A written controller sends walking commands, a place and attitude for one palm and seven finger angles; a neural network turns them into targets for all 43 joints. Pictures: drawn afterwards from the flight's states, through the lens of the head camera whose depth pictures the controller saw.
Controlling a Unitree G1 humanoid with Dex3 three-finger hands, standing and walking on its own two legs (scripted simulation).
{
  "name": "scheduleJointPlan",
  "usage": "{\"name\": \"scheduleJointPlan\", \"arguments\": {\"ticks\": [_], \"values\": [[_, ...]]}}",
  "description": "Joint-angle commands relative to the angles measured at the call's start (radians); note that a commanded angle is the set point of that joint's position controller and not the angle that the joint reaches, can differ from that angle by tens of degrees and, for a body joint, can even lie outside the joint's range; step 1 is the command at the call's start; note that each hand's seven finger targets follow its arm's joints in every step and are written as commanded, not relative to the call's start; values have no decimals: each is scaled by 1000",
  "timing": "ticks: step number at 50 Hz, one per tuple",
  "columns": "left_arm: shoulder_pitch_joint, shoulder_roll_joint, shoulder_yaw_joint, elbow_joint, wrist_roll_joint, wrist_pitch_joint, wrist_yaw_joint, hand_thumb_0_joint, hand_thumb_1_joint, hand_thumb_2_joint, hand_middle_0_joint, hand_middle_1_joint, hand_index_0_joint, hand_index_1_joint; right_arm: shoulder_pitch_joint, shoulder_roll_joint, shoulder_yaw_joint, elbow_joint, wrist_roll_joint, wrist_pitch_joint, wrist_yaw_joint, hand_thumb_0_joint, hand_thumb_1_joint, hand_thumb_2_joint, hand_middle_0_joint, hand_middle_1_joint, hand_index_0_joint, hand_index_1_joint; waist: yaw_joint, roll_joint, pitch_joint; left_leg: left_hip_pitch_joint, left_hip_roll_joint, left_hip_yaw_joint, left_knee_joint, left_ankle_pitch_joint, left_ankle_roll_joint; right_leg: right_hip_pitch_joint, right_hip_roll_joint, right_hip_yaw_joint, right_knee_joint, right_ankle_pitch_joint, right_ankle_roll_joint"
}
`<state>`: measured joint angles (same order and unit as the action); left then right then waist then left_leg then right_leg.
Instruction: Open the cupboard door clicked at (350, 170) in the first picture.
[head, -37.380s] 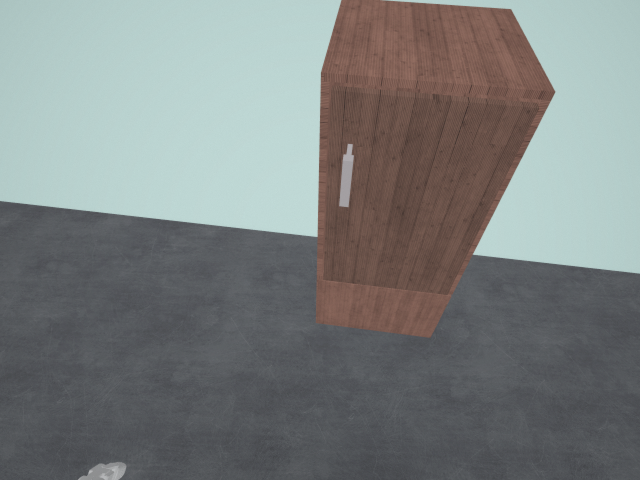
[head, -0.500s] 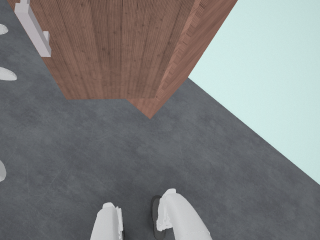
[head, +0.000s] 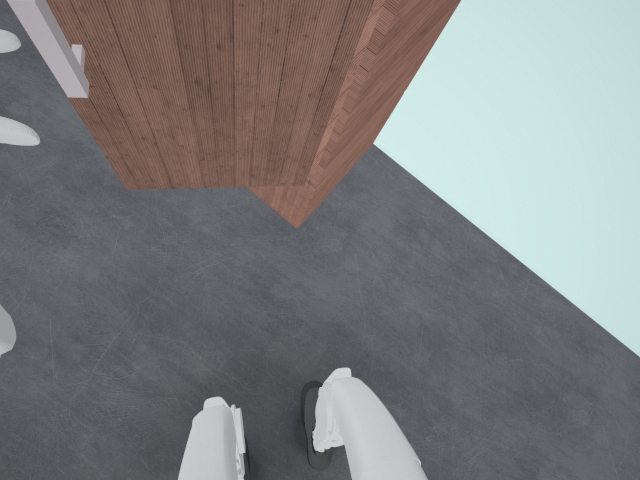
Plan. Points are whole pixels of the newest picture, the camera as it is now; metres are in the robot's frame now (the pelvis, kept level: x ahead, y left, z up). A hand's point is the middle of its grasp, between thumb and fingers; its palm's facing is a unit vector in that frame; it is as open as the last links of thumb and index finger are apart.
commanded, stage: slide the fingers in behind the handle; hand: left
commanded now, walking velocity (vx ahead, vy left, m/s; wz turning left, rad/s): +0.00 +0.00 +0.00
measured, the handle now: (56, 31) +0.58 +0.22 +0.06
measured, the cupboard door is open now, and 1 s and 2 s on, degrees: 45 44 44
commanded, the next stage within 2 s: close the thumb around the handle in 1.36 s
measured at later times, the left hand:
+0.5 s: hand (29, 73) +0.53 +0.24 +0.06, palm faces +0.00 -1.00 -0.03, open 14.0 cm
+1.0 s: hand (55, 74) +0.54 +0.22 +0.06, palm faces +0.01 -1.00 -0.02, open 14.0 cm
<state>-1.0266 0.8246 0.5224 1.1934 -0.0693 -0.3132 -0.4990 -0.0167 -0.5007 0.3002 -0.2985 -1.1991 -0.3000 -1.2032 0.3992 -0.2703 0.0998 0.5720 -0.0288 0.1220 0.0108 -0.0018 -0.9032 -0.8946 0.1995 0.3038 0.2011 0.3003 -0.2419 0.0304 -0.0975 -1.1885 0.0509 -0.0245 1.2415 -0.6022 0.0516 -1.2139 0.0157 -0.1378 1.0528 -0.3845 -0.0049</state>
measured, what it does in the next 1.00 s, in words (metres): stands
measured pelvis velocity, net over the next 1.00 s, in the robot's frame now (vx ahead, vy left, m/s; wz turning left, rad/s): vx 0.00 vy -0.01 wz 0.01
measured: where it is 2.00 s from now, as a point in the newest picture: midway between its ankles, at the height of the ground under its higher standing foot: (278, 464)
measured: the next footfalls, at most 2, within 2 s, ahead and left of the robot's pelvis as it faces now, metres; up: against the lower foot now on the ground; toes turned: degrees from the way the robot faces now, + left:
none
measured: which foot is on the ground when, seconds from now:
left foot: down 0.00-1.00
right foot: down 0.00-1.00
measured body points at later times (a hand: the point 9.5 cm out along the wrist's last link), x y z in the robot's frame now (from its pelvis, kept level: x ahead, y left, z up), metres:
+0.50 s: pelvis +0.00 -0.01 +0.01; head +0.19 +0.04 +0.41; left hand +0.53 +0.30 +0.06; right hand +0.00 -0.27 -0.09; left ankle -0.03 +0.07 -0.63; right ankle +0.05 -0.13 -0.63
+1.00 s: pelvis +0.00 -0.01 +0.01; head +0.19 +0.03 +0.42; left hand +0.53 +0.28 +0.06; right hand +0.00 -0.27 -0.09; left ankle -0.03 +0.07 -0.63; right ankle +0.05 -0.13 -0.63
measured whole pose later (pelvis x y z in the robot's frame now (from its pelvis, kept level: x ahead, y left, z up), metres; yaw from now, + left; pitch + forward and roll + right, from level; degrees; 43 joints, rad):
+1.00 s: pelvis +0.00 -0.01 +0.01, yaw +1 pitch +29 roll -6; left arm -0.97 0.64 0.44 1.16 -0.08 -0.39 -0.34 -0.02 -0.50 0.30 -0.28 -1.20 -0.30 -1.21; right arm 0.39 -0.26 0.07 0.59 -0.04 0.11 0.03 0.00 -0.90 -0.89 0.20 0.30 0.20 0.30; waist -0.22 0.03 -0.11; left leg -1.12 0.05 -0.01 1.20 -0.60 0.04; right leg -1.17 0.01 -0.12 1.05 -0.39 -0.02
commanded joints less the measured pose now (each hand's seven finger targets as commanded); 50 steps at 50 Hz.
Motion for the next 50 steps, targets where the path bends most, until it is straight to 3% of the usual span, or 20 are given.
{"name": "scheduleJointPlan", "arguments": {"ticks": [1, 6, 7, 8, 10, 11, 13, 19, 22, 24, 26, 28, 30, 36, 37, 40, 42, 45, 48, 50], "values": [[-393, 284, 46, -205, -16, -66, 32, 0, -500, 300, -300, -1200, -300, -1200, 229, -231, -83, -18, -2, -7, -13, 0, -900, -900, 200, 300, 200, 300, -9, 286, -566, 466, 8, -100, -139, 698, -47, 277, 44, 63, -39, 268, -24], [-360, 305, 60, -238, 4, -93, 63, 0, -500, 300, -300, -1200, -300, -1200, 228, -225, -85, -32, -4, -8, -7, 0, -900, -900, 200, 300, 200, 300, 10, 291, -590, 467, 5, -92, -152, 705, -45, 338, 43, 71, -39, 302, -27], [-359, 278, 35, -257, 5, -98, 62, 0, -500, 300, -300, -1200, -300, -1200, 227, -222, -85, -29, -3, -7, -3, 0, -900, -900, 200, 300, 200, 300, 13, 331, -600, 509, 8, -96, -158, 741, -56, 319, 43, 68, -42, 299, -25], [-347, 240, 21, -268, -6, -102, 58, 0, -500, 300, -300, -1200, -300, -1200, 224, -220, -90, -27, -3, -8, 0, 0, -900, -900, 200, 300, 200, 300, 10, 328, -605, 529, 9, -93, -156, 747, -56, 310, 44, 67, -48, 300, -24], [-339, 230, 21, -231, -20, -99, 55, 0, -500, 300, -300, -1200, -300, -1200, 218, -225, -90, -20, 0, -6, -2, 0, -900, -900, 200, 300, 200, 300, -2, 251, -557, 473, 7, -89, -161, 682, -44, 327, 45, 69, -57, 285, -21], [-377, 194, -8, -246, -28, -105, 50, 0, -500, 300, -300, -1200, -300, -1200, 219, -220, -91, -17, 0, -8, -5, 0, -900, -900, 200, 300, 200, 300, -19, 262, -549, 483, 7, -91, -160, 682, -40, 313, 45, 69, -57, 290, -22], [-359, 190, -3, -210, -29, -100, 53, 0, -500, 300, -300, -1200, -300, -1200, 219, -223, -92, -10, 2, -8, -8, 0, -900, -900, 200, 300, 200, 300, -7, 267, -536, 481, 4, -90, -168, 658, -46, 302, 42, 69, -63, 261, -21], [-376, 170, -10, -202, -21, -115, 85, 0, -500, 300, -300, -1200, -300, -1200, 217, -216, -93, -8, -3, -12, -8, 0, -900, -900, 200, 300, 200, 300, -9, 233, -545, 440, -4, -80, -161, 630, -38, 336, 38, 77, -53, 285, -21], [-370, 142, -31, -229, -12, -126, 98, 0, -500, 300, -300, -1200, -300, -1200, 216, -212, -96, -11, -4, -11, -5, 0, -900, -900, 200, 300, 200, 300, 1, 281, -567, 492, -1, -86, -162, 693, -48, 317, 36, 74, -47, 297, -24], [-369, 105, -48, -196, -16, -121, 107, 0, -500, 300, -300, -1200, -300, -1200, 213, -209, -97, -9, -4, -10, -2, 0, -900, -900, 200, 300, 200, 300, -11, 237, -536, 470, -2, -83, -158, 664, -44, 313, 39, 75, -53, 289, -21], [-391, 132, -25, -198, -20, -127, 117, 0, -500, 300, -300, -1200, -300, -1200, 210, -211, -94, -14, -4, -11, -6, 0, -900, -900, 200, 300, 200, 300, -11, 223, -532, 428, -7, -75, -157, 623, -35, 340, 37, 81, -47, 297, -23], [-390, 151, -13, -219, -9, -132, 124, 0, -500, 300, -300, -1200, -300, -1200, 209, -209, -98, -15, -5, -11, -5, 0, -900, -900, 200, 300, 200, 300, -1, 241, -588, 438, -10, -68, -150, 641, -37, 371, 34, 88, -41, 325, -21], [-381, 146, -20, -211, -3, -134, 128, 0, -500, 300, -300, -1200, -300, -1200, 204, -206, -95, -16, -4, -13, -3, 0, -900, -900, 200, 300, 200, 300, 1, 228, -567, 418, -11, -66, -154, 617, -36, 381, 35, 89, -43, 319, -22], [-403, 89, -56, -217, -20, -132, 119, 0, -500, 300, -300, -1200, -300, -1200, 207, -204, -98, -13, -3, -18, -4, 0, -900, -900, 200, 300, 200, 300, -15, 230, -573, 430, -12, -70, -152, 622, -31, 369, 35, 88, -42, 327, -24], [-394, 111, -36, -220, -20, -132, 120, 0, -500, 300, -300, -1200, -300, -1200, 209, -207, -100, -8, -2, -16, -4, 0, -900, -900, 200, 300, 200, 300, -6, 228, -597, 433, -11, -68, -149, 626, -34, 380, 34, 90, -41, 332, -21], [-372, 87, -46, -203, -25, -124, 122, 0, -500, 300, -300, -1200, -300, -1200, 206, -202, -99, -8, -2, -19, -3, 0, -900, -900, 200, 300, 200, 300, -7, 209, -573, 407, -13, -63, -152, 613, -30, 394, 35, 91, -45, 342, -21], [-391, 90, -45, -242, -25, -134, 128, 0, -500, 300, -300, -1200, -300, -1200, 210, -201, -101, -8, -3, -20, -2, 0, -900, -900, 200, 300, 200, 300, -2, 240, -607, 440, -12, -67, -151, 646, -34, 390, 34, 92, -41, 353, -22], [-369, 71, -53, -252, -22, -139, 141, 0, -500, 300, -300, -1200, -300, -1200, 205, -197, -103, -7, -5, -22, 2, 0, -900, -900, 200, 300, 200, 300, 6, 235, -594, 444, -12, -67, -159, 644, -37, 398, 33, 90, -45, 351, -23], [-374, 8, -88, -255, -31, -142, 148, 0, -500, 300, -300, -1200, -300, -1200, 211, -196, -110, 2, -6, -23, 6, 0, -900, -900, 200, 300, 200, 300, -8, 234, -587, 488, -8, -76, -160, 679, -43, 358, 35, 81, -51, 341, -21], [-358, 27, -73, -229, -26, -139, 156, 0, -500, 300, -300, -1200, -300, -1200, 212, -198, -109, 3, -4, -21, 4, 0, -900, -900, 200, 300, 200, 300, -3, 214, -563, 469, -9, -74, -170, 658, -43, 365, 34, 80, -56, 327, -21]]}}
